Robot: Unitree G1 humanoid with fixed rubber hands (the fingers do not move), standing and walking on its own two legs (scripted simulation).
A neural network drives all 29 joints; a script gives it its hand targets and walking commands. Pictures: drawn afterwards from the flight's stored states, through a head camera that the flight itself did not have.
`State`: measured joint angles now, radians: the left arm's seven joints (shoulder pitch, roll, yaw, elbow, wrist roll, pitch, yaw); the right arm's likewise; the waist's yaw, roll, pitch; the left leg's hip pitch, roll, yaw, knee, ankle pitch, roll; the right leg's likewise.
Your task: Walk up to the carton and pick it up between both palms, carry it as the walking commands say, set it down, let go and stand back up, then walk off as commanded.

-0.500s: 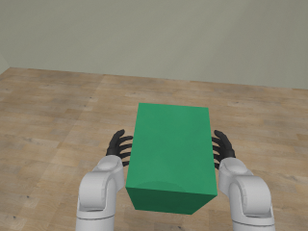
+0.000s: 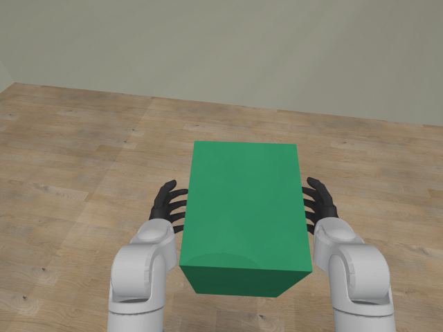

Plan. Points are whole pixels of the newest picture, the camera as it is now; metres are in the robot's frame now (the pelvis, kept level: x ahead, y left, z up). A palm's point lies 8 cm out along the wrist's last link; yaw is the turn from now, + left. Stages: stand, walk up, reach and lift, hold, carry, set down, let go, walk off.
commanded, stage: carry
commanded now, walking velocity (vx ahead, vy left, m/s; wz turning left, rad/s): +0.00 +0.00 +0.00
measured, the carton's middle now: (240, 228) +0.30 +0.01 +0.03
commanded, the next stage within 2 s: none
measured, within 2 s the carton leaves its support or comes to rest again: neither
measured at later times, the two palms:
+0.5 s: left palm (134, 275) +0.18 +0.15 +0.11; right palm (326, 274) +0.19 -0.11 +0.10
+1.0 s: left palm (151, 278) +0.18 +0.13 +0.10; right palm (338, 281) +0.18 -0.12 +0.09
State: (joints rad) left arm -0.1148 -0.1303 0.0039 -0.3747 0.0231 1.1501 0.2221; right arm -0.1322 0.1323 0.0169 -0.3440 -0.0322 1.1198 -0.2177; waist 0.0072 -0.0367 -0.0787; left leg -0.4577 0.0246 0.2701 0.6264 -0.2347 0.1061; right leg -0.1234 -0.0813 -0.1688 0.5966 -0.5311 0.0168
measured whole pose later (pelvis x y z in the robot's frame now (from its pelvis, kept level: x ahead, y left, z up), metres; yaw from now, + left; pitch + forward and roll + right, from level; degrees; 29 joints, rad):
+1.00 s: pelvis -0.08 +0.00 +0.01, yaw +2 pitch +1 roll -1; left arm -0.15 -0.13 0.00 -0.26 0.02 1.15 0.22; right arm -0.11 0.13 0.00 -0.29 -0.06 1.13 -0.20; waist 0.01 0.04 -0.08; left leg -0.45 0.02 0.19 0.43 -0.01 0.09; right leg -0.18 -0.01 -0.18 0.57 -0.41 -0.04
